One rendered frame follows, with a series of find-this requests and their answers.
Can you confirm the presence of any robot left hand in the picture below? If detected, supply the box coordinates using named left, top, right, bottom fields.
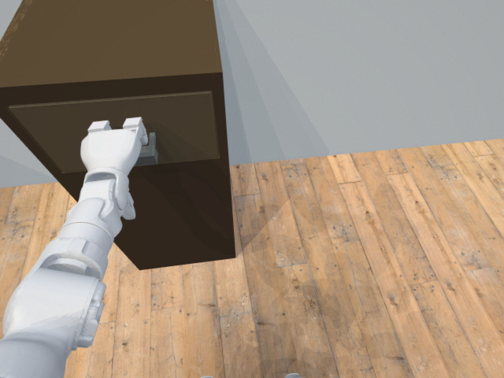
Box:
left=80, top=117, right=148, bottom=220

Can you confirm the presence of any handle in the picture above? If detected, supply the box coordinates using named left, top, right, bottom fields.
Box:
left=133, top=132, right=158, bottom=167

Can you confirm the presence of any robot left upper arm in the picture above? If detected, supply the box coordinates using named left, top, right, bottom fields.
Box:
left=0, top=268, right=106, bottom=378

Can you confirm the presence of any cabinet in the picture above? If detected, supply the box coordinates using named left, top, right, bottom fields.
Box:
left=0, top=0, right=235, bottom=270

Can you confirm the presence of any drawer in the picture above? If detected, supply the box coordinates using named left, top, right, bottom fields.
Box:
left=9, top=91, right=217, bottom=172

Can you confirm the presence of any left robot forearm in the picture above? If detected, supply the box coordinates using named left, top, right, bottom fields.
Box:
left=2, top=167, right=129, bottom=337

